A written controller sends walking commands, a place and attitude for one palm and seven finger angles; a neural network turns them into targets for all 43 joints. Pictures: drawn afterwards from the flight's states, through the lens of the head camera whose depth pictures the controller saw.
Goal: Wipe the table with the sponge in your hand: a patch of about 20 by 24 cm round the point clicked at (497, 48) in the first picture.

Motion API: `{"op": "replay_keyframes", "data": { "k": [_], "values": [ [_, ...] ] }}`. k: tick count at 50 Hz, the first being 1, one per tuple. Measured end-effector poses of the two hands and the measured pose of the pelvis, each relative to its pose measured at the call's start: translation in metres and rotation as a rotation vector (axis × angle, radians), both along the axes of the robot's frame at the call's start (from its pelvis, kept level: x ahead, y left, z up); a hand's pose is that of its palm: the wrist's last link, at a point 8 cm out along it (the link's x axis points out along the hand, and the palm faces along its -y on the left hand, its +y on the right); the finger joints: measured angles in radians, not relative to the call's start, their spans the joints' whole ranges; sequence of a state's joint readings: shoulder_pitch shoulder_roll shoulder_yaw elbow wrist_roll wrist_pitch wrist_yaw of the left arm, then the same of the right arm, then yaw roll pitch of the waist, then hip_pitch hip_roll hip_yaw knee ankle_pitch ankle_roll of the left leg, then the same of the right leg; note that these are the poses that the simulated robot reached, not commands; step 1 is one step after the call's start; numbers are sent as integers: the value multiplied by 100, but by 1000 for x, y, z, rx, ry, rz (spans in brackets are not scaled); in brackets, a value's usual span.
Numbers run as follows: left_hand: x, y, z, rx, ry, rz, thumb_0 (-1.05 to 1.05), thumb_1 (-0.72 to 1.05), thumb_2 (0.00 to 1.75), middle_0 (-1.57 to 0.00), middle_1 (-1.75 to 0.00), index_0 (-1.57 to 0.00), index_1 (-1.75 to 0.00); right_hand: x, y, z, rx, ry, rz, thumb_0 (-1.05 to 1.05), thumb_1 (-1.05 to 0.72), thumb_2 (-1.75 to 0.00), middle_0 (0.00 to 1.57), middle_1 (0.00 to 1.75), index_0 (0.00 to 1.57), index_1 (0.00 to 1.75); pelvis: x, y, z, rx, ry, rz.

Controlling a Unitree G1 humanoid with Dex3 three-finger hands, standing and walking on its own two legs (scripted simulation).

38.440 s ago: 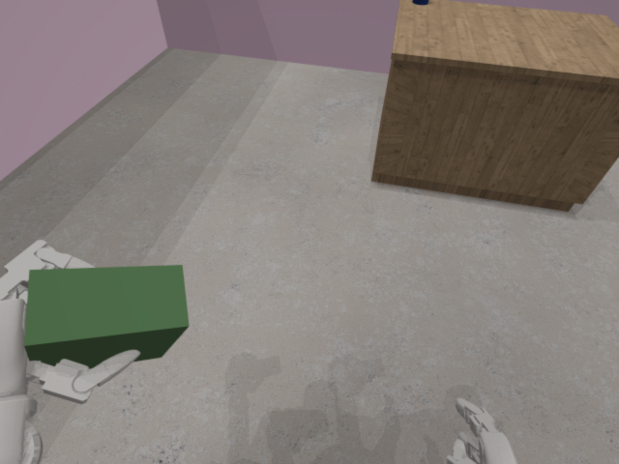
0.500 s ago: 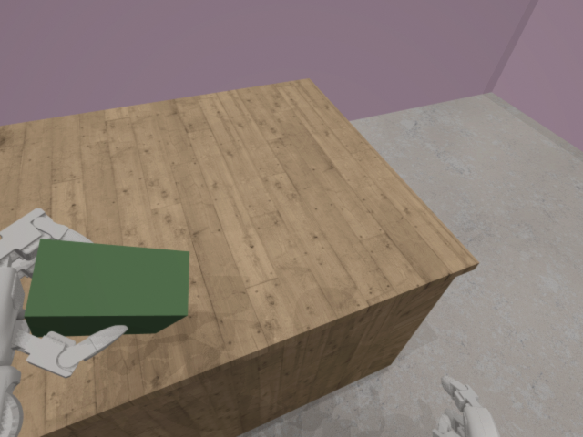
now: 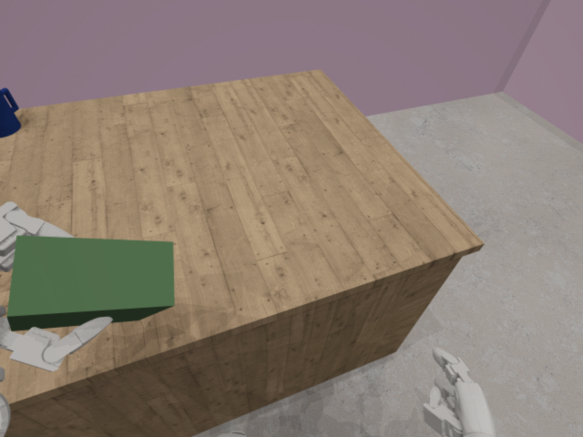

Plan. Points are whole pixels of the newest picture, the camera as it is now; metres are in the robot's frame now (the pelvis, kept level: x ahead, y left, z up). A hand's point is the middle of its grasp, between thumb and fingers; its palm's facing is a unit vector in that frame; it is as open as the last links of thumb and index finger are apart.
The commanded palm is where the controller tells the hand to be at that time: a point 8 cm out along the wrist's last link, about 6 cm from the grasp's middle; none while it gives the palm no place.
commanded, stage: step back with the hand held close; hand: left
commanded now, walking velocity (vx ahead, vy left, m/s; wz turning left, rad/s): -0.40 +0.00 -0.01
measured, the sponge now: (113, 286) +0.23 +0.21 +0.16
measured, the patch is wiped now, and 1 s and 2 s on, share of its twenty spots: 1.00 1.00 1.00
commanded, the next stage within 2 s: stop stepping back and stand still in 0.66 s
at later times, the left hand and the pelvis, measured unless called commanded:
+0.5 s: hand (59, 360) +0.14 +0.21 +0.18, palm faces +0.42 -0.84 -0.35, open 10.2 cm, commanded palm +0.09 +0.26 +0.20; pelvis -0.07 -0.03 +0.00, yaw +1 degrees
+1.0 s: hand out of the picture -0.02 +0.17 +0.18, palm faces +0.35 -0.86 -0.37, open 10.2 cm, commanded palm -0.07 +0.23 +0.20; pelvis -0.24 -0.05 -0.01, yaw -1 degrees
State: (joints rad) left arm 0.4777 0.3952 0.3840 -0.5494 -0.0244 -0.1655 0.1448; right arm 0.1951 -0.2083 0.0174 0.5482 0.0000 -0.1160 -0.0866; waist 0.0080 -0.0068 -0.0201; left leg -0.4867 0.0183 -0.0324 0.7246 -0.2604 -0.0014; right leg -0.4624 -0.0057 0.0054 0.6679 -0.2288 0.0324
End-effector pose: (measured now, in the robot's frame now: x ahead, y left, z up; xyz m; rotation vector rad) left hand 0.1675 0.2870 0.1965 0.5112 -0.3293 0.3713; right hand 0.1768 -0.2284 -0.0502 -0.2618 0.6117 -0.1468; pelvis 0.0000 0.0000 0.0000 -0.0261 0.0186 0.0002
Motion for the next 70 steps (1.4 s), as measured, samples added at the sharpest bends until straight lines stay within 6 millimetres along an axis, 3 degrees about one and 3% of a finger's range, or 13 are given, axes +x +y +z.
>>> {"op": "replay_keyframes", "data": {
  "k": [8, 15, 21, 25, 29, 36, 39, 43, 51, 55, 60, 67, 70],
  "values": [
    [-13, -21, -3, -64, -43, -23, -1, -51, 104, -71, -131, -73, -133, -9, -4, -5, -3, 24, 50, 1, -90, -90, 20, 30, 21, 30, -16, -10, -2, 4, -3, 23],
    [-34, -20, 4, 17, -51, -69, -1, -51, 104, -72, -131, -73, -133, -39, -14, -8, -28, 51, -4, 1, -90, -90, 20, 30, 21, 30, -35, -6, -7, -7, -8, 27],
    [-52, -17, 1, 13, -40, 19, -1, -51, 104, -71, -131, -73, -133, -69, -18, -20, 30, 55, -6, 1, -91, -90, 20, 30, 21, 30, -51, -19, -7, -2, -20, -6],
    [-63, -39, -2, -63, -24, -15, -1, -51, 104, -71, -131, -73, -133, -93, -22, -26, 55, 95, 6, 1, -91, -90, 20, 30, 21, 30, -70, -26, -1, -21, -43, 15],
    [-83, -55, 2, -82, 7, -91, -1, -51, 104, -71, -131, -73, -133, -115, -26, -14, 50, 122, -23, 1, -91, -90, 20, 30, 21, 30, -87, -28, 9, 33, -18, 14],
    [-126, -34, 3, -12, -23, -91, -1, -52, 104, -72, -131, -73, -133, -147, -34, -2, -5, 49, -40, 1, -91, -90, 20, 30, 21, 30, -136, -22, 0, 73, 8, 15],
    [-146, -27, 2, -37, -19, -38, -1, -52, 104, -72, -131, -73, -133, -169, -35, 3, 9, 16, -41, 1, -91, -90, 20, 30, 21, 30, -159, -25, 3, 76, -22, -10],
    [-174, -40, 3, -82, -21, -22, -1, -51, 104, -71, -131, -73, -133, -205, -41, 5, 60, -16, -40, 1, -91, -90, 20, 30, 21, 30, -186, -33, 6, 51, -49, -31],
    [-228, -79, -2, -53, -17, -110, -1, -51, 104, -71, -131, -73, -133, -282, -69, -29, 62, 83, -68, 1, -91, -90, 20, 30, 21, 30, -242, -52, -6, 18, -90, -23],
    [-252, -82, -3, -70, 8, -142, -1, -52, 104, -72, -131, -73, -133, -328, -79, -26, 53, 130, -132, 1, -91, -90, 20, 30, 21, 30, -265, -54, -1, 32, -42, -60],
    [-272, -79, -1, -25, -49, -154, -1, -52, 104, -72, -131, -73, -133, -376, -86, -22, 33, 54, -177, 1, -91, -90, 20, 30, 20, 30, -304, -57, -11, 52, -45, -109],
    [-305, -97, 1, -61, -3, -131, -1, -52, 104, -71, -131, -73, -133, -437, -90, -27, 110, 97, -194, 1, -91, -90, 20, 30, 20, 30, -335, -76, 7, 34, -52, -80],
    [-329, -111, 1, -8, -9, -136, -1, -51, 104, -71, -131, -73, -133, -450, -101, -41, 101, 117, -159, 1, -91, -90, 20, 30, 20, 30, -349, -88, -4, 23, -53, -70]
  ]
}}
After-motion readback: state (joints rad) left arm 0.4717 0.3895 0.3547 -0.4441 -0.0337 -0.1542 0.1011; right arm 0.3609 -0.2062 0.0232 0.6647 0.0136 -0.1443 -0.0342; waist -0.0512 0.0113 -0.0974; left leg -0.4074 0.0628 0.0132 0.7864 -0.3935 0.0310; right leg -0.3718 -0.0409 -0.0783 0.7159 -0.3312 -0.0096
